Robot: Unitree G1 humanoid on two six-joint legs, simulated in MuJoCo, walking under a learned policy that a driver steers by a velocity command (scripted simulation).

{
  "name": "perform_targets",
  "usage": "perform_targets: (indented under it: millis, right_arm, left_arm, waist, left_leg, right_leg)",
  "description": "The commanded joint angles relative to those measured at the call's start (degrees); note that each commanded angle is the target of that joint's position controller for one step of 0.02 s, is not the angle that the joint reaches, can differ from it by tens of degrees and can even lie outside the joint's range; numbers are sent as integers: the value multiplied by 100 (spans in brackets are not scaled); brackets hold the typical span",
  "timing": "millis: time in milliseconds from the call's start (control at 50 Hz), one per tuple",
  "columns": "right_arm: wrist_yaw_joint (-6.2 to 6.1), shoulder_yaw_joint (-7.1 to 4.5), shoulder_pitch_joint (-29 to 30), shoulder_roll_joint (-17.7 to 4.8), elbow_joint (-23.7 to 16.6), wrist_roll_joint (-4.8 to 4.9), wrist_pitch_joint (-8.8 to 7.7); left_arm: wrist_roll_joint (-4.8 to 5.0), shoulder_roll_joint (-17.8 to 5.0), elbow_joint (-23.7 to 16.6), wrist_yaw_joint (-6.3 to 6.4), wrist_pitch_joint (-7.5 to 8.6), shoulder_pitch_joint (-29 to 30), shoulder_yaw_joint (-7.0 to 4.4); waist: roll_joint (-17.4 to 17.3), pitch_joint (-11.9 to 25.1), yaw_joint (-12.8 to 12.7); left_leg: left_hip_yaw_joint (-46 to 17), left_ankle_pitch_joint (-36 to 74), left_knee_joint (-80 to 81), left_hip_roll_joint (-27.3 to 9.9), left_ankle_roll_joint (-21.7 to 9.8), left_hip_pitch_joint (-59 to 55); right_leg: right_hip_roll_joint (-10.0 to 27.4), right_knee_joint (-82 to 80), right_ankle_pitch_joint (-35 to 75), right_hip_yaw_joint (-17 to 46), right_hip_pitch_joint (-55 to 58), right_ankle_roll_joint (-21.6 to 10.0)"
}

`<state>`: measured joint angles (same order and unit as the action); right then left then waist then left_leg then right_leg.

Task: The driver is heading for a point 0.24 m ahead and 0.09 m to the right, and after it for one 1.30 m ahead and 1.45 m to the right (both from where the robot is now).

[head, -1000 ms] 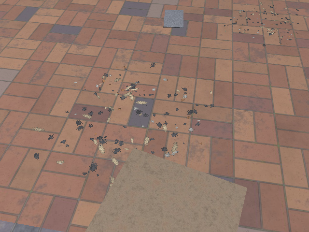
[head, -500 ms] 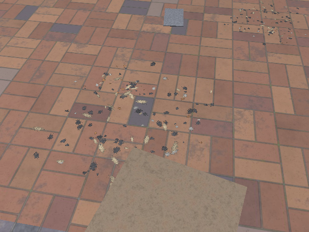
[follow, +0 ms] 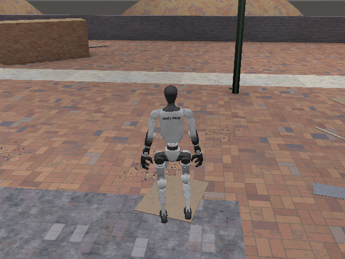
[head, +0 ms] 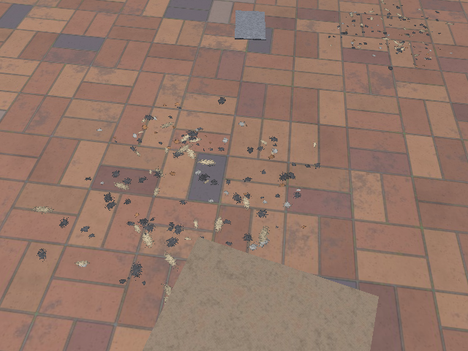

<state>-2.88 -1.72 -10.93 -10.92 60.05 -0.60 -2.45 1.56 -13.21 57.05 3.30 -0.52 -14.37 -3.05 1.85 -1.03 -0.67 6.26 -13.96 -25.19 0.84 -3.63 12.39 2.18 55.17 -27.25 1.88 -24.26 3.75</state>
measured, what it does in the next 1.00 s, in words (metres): walks ahead, turning right: right foot, then left foot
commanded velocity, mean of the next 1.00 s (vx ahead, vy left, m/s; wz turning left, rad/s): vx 0.01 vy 0.00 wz -0.87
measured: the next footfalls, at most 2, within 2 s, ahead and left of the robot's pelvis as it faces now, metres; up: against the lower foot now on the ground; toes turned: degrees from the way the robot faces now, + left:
right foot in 0.30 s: +0.07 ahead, -0.16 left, +0.00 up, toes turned -19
left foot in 0.84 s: +0.24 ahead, -0.02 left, +0.00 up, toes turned -53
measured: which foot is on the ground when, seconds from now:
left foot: down 0.00-0.30, up 0.32-0.82, down 0.84-1.00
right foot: up 0.00-0.28, down 0.30-0.84, up 0.86-1.00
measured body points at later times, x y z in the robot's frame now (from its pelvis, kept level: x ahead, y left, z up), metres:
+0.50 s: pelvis +0.03 -0.07 +0.00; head +0.08 -0.12 +0.44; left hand +0.26 +0.16 -0.09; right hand +0.10 -0.40 -0.12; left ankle +0.11 +0.09 -0.66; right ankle +0.04 -0.14 -0.74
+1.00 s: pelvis +0.11 -0.05 +0.00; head +0.15 -0.07 +0.45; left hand +0.45 +0.01 -0.09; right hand -0.02 -0.35 -0.08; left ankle +0.22 +0.01 -0.74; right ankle -0.01 -0.12 -0.65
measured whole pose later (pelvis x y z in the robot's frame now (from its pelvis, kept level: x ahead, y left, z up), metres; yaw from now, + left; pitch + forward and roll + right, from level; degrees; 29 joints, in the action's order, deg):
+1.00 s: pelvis +0.11 -0.05 +0.00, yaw -53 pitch +2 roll +1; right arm -2.6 -4.6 -6.7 -16.5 41.3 -1.0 -0.7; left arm 1.7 -21.6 32.7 0.8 -3.3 -11.4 -5.9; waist 3.4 -3.0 0.1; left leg 1.2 -11.2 -24.3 1.1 -1.1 15.1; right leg -2.3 67.7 -22.7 7.2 -32.3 4.0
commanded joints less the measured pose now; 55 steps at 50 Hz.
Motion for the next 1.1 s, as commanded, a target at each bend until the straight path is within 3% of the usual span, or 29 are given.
perform_targets:
  millis: [20,80,180,240,280,300,320,340,360,380,400,420,440,500,560,640,740,800,820,840,860,880,900,920,940,980,1020,1060,1100]
  right_arm:
    - [-216,-324,-140,-1283,-385,38,111]
    - [-282,-365,127,-1247,-603,-5,167]
    - [-228,-441,484,-1427,-887,27,208]
    - [-119,-474,667,-1531,-1065,116,252]
    - [-23,-473,655,-1449,-1087,224,284]
    - [59,-460,412,-1361,-1091,140,282]
    - [125,-302,735,-867,-1485,-210,218]
    - [163,-317,974,-972,-1655,-110,144]
    - [158,-376,1143,-1225,-1701,93,100]
    - [120,-404,1176,-1291,-1679,124,64]
    - [51,-438,1096,-1380,-1584,43,71]
    - [21,-474,1032,-1458,-1582,-1,87]
    - [36,-478,989,-1422,-1581,-17,97]
    - [46,-414,979,-1124,-1631,8,97]
    - [35,-395,1114,-1089,-1716,29,99]
    - [75,-407,1168,-1149,-1793,60,54]
    - [180,-449,1042,-1274,-1904,98,-103]
    - [253,-554,538,-1437,-1857,137,-162]
    - [247,-613,331,-1542,-1821,127,-155]
    - [214,-652,386,-1810,-1914,61,-89]
    - [212,-620,467,-1914,-1980,-158,-17]
    - [202,-599,574,-1690,-2108,-167,-31]
    - [149,-524,787,-1411,-2231,-104,-12]
    - [88,-480,899,-1286,-2298,-49,42]
    - [24,-455,924,-1282,-2334,-5,87]
    - [-49,-428,756,-1341,-2336,-37,145]
    - [-63,-451,438,-1423,-2301,-79,192]
    - [-24,-493,205,-1542,-2266,-84,221]
    - [67,-538,211,-1685,-2253,-45,244]
  left_arm:
    - [36,-450,-497,-14,-88,139,-163]
    - [3,-399,-793,-84,-168,446,-206]
    - [-3,-426,-1217,-332,-163,713,-264]
    - [37,-555,-1433,-512,-210,721,-341]
    - [46,-730,-1389,-517,-214,160,-475]
    - [14,-1280,-1340,-399,-180,-351,-690]
    - [-79,-2087,-1451,-309,-153,-419,-826]
    - [-290,-1913,-1571,-420,48,-523,-714]
    - [-248,-1804,-1683,-474,202,-163,-689]
    - [-84,-1655,-1742,-418,258,203,-658]
    - [27,-1459,-1838,-350,233,542,-593]
    - [47,-1357,-1921,-277,183,738,-552]
    - [-7,-1345,-1988,-218,144,743,-534]
    - [-24,-1432,-2079,-117,94,518,-555]
    - [-13,-1495,-2198,-55,22,452,-566]
    - [-40,-1515,-2384,-31,-54,503,-551]
    - [-52,-1540,-2645,-55,-145,604,-536]
    - [10,-1500,-2850,-79,-191,874,-505]
    - [39,-1358,-2894,-89,-202,852,-451]
    - [-39,-902,-2795,-128,-223,202,-325]
    - [9,-1076,-2979,-151,-176,127,-370]
    - [-42,-1615,-2953,-200,-117,110,-507]
    - [-15,-1802,-2818,-222,-131,123,-576]
    - [-13,-1713,-2703,-212,-184,81,-576]
    - [-26,-1576,-2698,-219,-224,44,-538]
    - [35,-1312,-2845,-270,-235,216,-434]
    - [48,-1165,-3025,-282,-210,531,-360]
    - [-1,-1076,-3141,-301,-190,714,-312]
    - [-70,-940,-3181,-318,-169,719,-247]
  waist:
    - [-662,106,99]
    - [-698,-24,94]
    - [-756,192,69]
    - [-843,317,-8]
    - [-531,540,-332]
    - [345,646,-495]
    - [1845,692,-169]
    - [1120,1643,-322]
    - [482,1292,-235]
    - [251,867,-47]
    - [77,707,95]
    - [139,680,204]
    - [190,748,225]
    - [217,836,160]
    - [423,709,84]
    - [648,569,18]
    - [877,669,-32]
    - [919,725,203]
    - [665,795,255]
    - [-555,1150,-118]
    - [-1785,826,-291]
    - [-1571,609,-246]
    - [-1148,447,-209]
    - [-867,328,-192]
    - [-811,259,-146]
    - [-864,140,3]
    - [-977,217,253]
    - [-968,373,413]
    - [-935,532,385]
  left_leg:
    - [-1158,2454,926,-1959,-1040,-705]
    - [-745,1856,1093,-1960,-997,-581]
    - [-33,2490,748,-2031,-819,-775]
    - [223,2710,255,-2109,-556,-924]
    - [640,2765,-920,-1829,-90,-625]
    - [831,1607,-2364,-1319,356,389]
    - [640,-2695,-4174,-299,836,2477]
    - [-869,-2896,-5029,11,774,2888]
    - [-1110,-2368,-5096,-104,629,3145]
    - [-1197,-1722,-4776,-205,528,3245]
    - [-1260,-1274,-4421,-326,529,3135]
    - [-1292,-994,-4116,-329,549,2803]
    - [-1251,-770,-4017,-216,583,2543]
    - [-1310,-425,-3294,33,704,2420]
    - [-1429,-264,-2645,198,807,2435]
    - [-1549,-151,-2028,328,833,2173]
    - [-1609,-273,-1197,420,739,1557]
    - [-1472,238,101,325,622,476]
    - [-1546,863,683,-45,503,-228]
    - [-2593,1244,694,-1285,27,-1117]
    - [-3867,1874,891,-2083,-834,-1023]
    - [-3937,1729,934,-2425,-1162,-766]
    - [-3167,1328,849,-2056,-999,-584]
    - [-2540,862,796,-1645,-757,-468]
    - [-2183,844,808,-1473,-687,-413]
    - [-1540,1273,917,-1348,-752,-406]
    - [-1286,1562,945,-1464,-893,-829]
    - [-1202,1895,910,-1651,-1032,-1131]
    - [-1009,2281,816,-1733,-1075,-1115]
  right_leg:
    - [233,268,163,-36,-852,60]
    - [356,17,500,-174,-936,31]
    - [320,-833,843,-571,-490,-250]
    - [155,-1458,921,-838,-75,-516]
    - [-179,-2497,1667,-956,975,-864]
    - [90,-3054,3557,0,2061,-1261]
    - [1422,-2880,6392,2405,3106,-2121]
    - [1985,-3316,5241,3523,3169,-2859]
    - [1788,-3495,4495,3065,3013,-2642]
    - [1421,-3578,3860,2572,2681,-2250]
    - [1190,-3573,3499,2258,2361,-1938]
    - [1016,-3589,3397,2034,1978,-1793]
    - [889,-3593,3487,1942,1786,-1736]
    - [687,-3521,3407,1981,1793,-1677]
    - [573,-3529,2633,2295,1711,-1613]
    - [404,-3468,2034,2695,1484,-1474]
    - [311,-3097,2867,3215,1567,-1405]
    - [48,-2810,2954,3405,1321,-1186]
    - [-217,-2451,2163,3212,961,-977]
    - [-852,-1294,-135,2363,348,-711]
    - [-1365,-152,-1225,1401,-824,-461]
    - [-797,810,-868,1209,-1205,-218]
    - [-554,1136,-378,1047,-1208,-113]
    - [-437,1377,31,917,-1217,-33]
    - [-374,1706,344,753,-1319,34]
    - [-148,1675,652,295,-1462,132]
    - [91,1271,742,62,-1667,242]
    - [241,850,628,23,-1620,306]
    - [253,289,468,-44,-1186,256]
Keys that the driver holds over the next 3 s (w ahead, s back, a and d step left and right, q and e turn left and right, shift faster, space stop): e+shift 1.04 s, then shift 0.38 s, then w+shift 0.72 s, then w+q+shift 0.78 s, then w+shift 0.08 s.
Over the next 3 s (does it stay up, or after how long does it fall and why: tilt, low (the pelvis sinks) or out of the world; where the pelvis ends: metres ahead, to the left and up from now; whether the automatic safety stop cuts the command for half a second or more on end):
stays up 0.63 -1.00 -0.01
